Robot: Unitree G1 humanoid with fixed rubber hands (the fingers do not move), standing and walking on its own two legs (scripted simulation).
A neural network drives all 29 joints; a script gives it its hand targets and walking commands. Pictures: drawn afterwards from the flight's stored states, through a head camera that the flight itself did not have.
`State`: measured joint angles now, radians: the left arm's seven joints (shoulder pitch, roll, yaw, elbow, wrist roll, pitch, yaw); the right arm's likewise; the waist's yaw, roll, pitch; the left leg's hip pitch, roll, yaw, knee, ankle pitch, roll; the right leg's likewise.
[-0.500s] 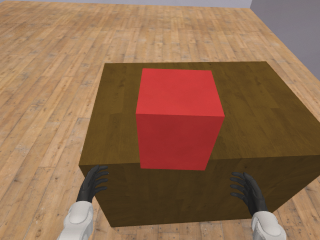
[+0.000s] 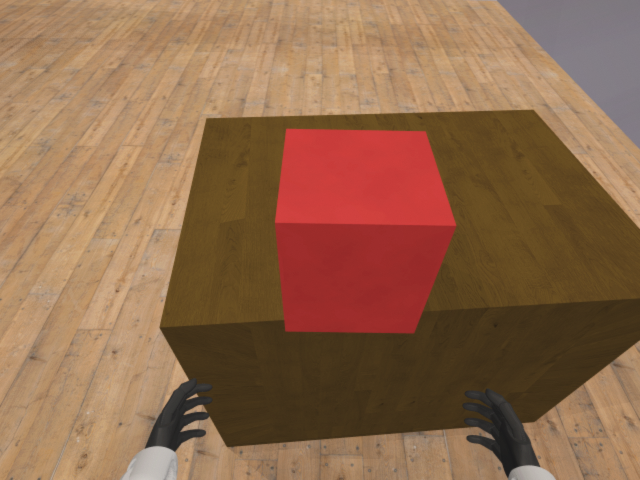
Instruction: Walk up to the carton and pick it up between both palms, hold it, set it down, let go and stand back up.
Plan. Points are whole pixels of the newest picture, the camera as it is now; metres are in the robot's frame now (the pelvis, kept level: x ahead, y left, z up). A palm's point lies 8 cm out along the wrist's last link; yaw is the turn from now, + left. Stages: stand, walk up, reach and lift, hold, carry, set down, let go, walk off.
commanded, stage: set down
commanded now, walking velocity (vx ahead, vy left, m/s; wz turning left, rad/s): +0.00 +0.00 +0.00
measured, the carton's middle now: (352, 235) +0.46 -0.01 +0.03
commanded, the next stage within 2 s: let go in 0.38 s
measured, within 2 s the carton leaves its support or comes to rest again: neither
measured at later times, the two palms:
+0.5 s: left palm (156, 456) +0.15 +0.23 -0.08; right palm out of the picture +0.16 -0.22 -0.08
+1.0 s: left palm (155, 466) +0.14 +0.23 -0.08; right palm out of the picture +0.15 -0.23 -0.08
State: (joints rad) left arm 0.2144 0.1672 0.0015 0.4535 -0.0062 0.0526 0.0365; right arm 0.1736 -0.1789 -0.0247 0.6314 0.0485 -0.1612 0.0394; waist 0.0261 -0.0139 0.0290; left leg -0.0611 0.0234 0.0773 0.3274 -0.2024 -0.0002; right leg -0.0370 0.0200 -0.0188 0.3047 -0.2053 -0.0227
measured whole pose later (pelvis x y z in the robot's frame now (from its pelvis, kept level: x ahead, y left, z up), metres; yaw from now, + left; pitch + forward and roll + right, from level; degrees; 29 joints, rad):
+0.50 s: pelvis +0.00 +0.00 +0.00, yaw +0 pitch -4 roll +0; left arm 0.20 0.21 0.00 0.52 0.00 0.10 0.02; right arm 0.17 -0.18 -0.03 0.73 0.00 -0.19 0.03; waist 0.01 -0.01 0.05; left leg -0.07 0.02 0.08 0.35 -0.21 0.00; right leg -0.05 0.02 -0.02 0.34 -0.22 -0.02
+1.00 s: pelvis -0.01 -0.01 +0.00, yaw +0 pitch -4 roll +0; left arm 0.20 0.22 0.01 0.54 0.02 0.08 0.00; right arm 0.16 -0.19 -0.03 0.71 -0.02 -0.14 0.03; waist 0.01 -0.01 0.04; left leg -0.10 0.03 0.08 0.39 -0.22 -0.01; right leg -0.09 0.02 -0.02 0.39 -0.24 -0.03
